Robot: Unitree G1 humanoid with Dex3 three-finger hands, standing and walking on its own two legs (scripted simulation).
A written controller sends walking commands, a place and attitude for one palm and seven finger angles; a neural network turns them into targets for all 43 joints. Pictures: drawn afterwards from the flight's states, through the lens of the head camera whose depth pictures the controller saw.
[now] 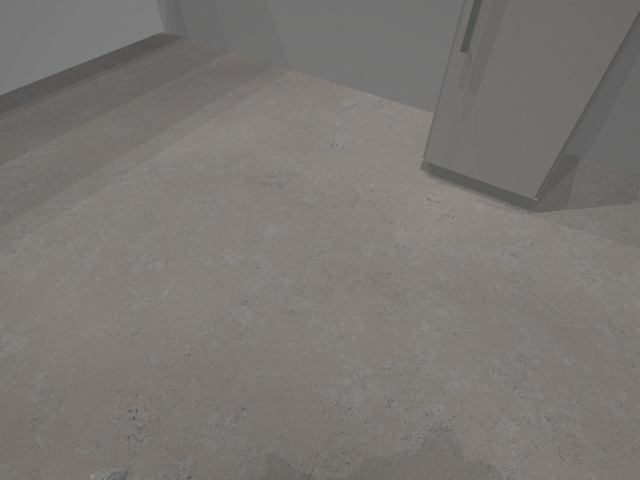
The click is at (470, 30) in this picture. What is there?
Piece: fridge door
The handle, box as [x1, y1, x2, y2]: [460, 0, 482, 52]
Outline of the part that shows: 482,0 474,0 460,51 466,52 468,49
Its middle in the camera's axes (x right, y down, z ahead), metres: +0.57 -0.90 +1.32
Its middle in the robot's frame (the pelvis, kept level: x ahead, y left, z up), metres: +1.63 -0.48 +0.13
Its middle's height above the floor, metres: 0.90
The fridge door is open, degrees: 0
